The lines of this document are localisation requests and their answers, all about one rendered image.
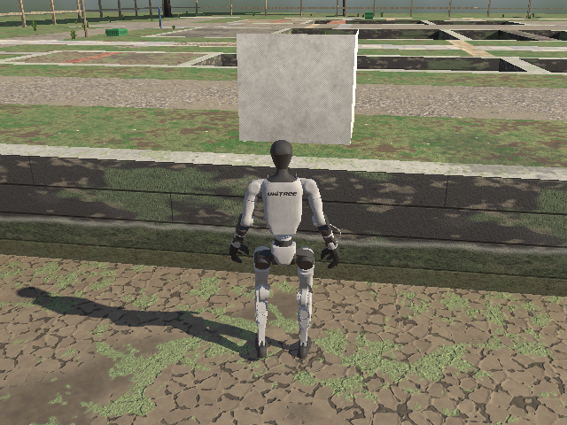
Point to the robot right hand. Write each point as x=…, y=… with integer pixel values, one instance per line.
x=334, y=254

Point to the robot right foot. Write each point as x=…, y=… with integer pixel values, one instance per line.
x=303, y=351

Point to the robot left forearm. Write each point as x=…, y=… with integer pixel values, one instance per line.
x=240, y=233

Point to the robot left upper arm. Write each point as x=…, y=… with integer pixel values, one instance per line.
x=254, y=188

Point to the robot right upper arm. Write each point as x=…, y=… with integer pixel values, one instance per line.
x=315, y=201

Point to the robot right forearm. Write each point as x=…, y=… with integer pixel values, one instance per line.
x=327, y=234

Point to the left robot thigh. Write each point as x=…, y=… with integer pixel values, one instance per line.
x=262, y=259

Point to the robot left hand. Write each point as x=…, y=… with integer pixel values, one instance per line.
x=233, y=251

